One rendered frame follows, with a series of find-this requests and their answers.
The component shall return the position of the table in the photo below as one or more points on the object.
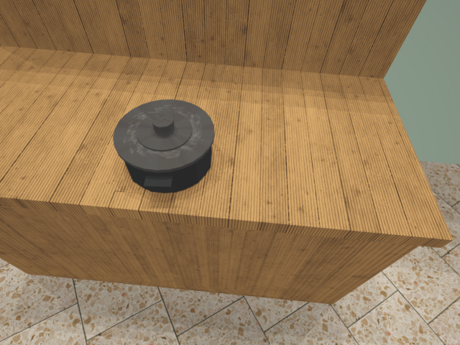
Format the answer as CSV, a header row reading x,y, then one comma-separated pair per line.
x,y
314,186

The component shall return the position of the pot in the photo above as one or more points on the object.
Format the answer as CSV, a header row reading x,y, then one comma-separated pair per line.
x,y
172,182

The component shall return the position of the knob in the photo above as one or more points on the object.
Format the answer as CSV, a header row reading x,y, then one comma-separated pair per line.
x,y
163,123

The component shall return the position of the lid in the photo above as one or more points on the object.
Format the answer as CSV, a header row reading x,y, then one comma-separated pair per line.
x,y
140,146

